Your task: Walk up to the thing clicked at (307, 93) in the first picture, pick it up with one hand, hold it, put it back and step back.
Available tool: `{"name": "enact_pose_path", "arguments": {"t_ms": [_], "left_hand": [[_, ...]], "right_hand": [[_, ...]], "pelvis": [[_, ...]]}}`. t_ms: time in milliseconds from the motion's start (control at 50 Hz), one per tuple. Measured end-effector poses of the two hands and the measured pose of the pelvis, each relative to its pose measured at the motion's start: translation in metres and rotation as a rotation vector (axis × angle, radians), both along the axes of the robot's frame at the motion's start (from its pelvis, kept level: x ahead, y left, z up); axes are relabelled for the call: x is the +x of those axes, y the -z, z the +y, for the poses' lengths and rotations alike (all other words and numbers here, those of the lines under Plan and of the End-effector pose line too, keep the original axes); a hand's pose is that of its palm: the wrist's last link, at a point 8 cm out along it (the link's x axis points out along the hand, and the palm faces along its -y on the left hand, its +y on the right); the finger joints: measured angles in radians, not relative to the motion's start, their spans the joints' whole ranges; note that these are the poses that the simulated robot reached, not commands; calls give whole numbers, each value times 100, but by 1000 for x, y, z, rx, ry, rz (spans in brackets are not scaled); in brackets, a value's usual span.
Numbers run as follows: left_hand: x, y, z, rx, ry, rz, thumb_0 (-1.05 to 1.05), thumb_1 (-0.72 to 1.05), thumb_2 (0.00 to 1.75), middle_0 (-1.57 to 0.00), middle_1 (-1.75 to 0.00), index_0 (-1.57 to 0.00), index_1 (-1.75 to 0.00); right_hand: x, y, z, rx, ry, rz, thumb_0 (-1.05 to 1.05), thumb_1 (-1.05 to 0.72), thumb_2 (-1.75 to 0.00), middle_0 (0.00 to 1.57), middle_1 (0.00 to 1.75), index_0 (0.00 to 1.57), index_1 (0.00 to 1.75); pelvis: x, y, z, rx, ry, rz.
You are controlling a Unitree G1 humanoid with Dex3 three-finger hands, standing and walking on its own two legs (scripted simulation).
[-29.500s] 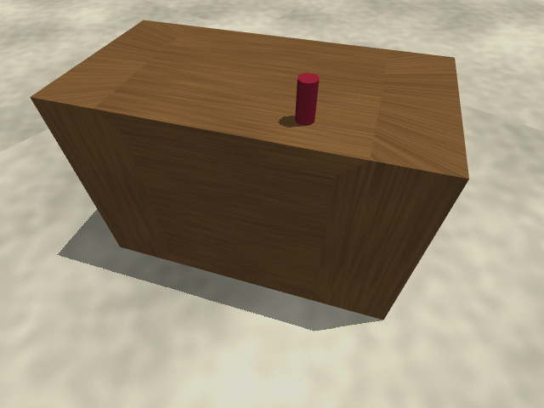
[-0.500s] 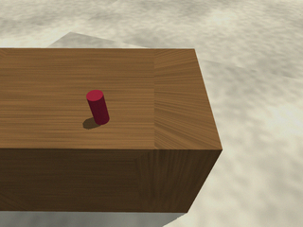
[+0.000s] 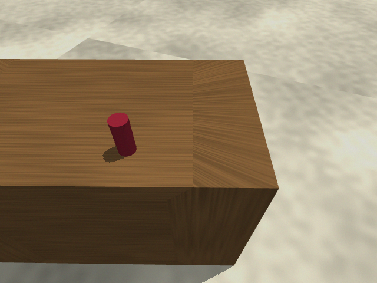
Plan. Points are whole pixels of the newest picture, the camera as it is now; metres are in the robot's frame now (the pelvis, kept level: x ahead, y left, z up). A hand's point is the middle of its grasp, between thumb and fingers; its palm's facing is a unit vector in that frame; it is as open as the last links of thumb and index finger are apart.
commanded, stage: stand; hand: left
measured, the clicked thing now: (123, 135) +0.48 +0.19 +0.03
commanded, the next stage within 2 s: step back in 0.14 s
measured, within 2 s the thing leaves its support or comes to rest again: neither
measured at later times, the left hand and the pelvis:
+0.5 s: hand out of the picture +0.02 +0.26 -0.16, palm faces -0.03 -0.91 -0.42, open 7.3 cm; pelvis -0.06 -0.01 -0.02, yaw +0 degrees
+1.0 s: hand out of the picture -0.07 +0.29 -0.18, palm faces -0.03 -0.93 -0.38, open 7.4 cm; pelvis -0.16 +0.02 -0.02, yaw -1 degrees
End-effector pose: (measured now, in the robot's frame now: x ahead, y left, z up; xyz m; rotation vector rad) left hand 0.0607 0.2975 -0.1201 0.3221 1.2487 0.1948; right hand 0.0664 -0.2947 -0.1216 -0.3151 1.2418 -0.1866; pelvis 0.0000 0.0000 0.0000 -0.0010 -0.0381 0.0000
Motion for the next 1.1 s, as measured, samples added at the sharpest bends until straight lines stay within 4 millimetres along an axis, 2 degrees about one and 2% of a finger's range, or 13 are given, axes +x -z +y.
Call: {"name": "enact_pose_path", "arguments": {"t_ms": [160,260,340,440,500,580,700,800,900,1000,1100], "left_hand": [[4,0,0,-1,-5,-12,0,91,89,-20,-30,-20,-30],[3,3,7,27,-22,-23,0,91,89,-20,-30,-20,-30],[-9,5,8,62,-16,-13,0,91,89,-20,-30,-20,-30],[-35,2,1,80,-9,5,0,91,89,-20,-30,-20,-30],[-47,-3,2,83,-8,15,0,91,89,-20,-30,-20,-30],[-49,-3,10,87,0,-20,1,91,89,-21,-30,-21,-30],[-50,18,35,60,-20,-124,0,90,89,-21,-30,-21,-30],[-72,20,40,26,-44,-92,0,91,89,-20,-30,-20,-30],[-102,16,39,14,-30,-64,0,91,89,-20,-30,-20,-30],[-132,16,36,35,9,-16,0,91,89,-20,-30,-20,-30],[-157,14,24,70,42,-9,1,91,89,-20,-30,-20,-30]], "right_hand": [[4,-1,-2,-5,-1,-9,1,-91,-90,20,30,20,30],[3,3,-11,-12,7,-7,1,-91,-90,20,30,20,30],[-2,10,-25,-18,4,-8,0,-91,-90,20,30,20,30],[-8,18,-38,-34,-5,-9,1,-91,-90,20,30,20,30],[-17,17,-37,-29,-7,-9,1,-91,-90,20,30,20,30],[-37,18,-28,-38,-27,22,0,-91,-90,20,30,20,30],[-72,20,-3,-81,-79,68,0,-91,-90,20,30,20,30],[-98,-1,17,-71,-81,58,1,-91,-90,20,30,20,30],[-103,-12,18,-90,-63,1,1,-90,-90,21,30,20,30],[-107,-7,13,-79,-44,-92,1,-90,-90,20,30,20,30],[-124,15,0,-35,-8,-140,0,-91,-90,20,30,20,30]], "pelvis": [[0,1,0,0,0,1],[-17,7,-4,5,-1,7],[-33,14,-13,11,1,11],[-49,19,-18,17,-5,5],[-58,16,-13,30,-9,17],[-72,17,-5,18,-32,37],[-101,31,14,16,-73,18],[-117,18,22,-21,-72,15],[-133,11,25,-23,-27,31],[-156,17,23,-5,19,17],[-179,28,13,-17,49,-16]]}}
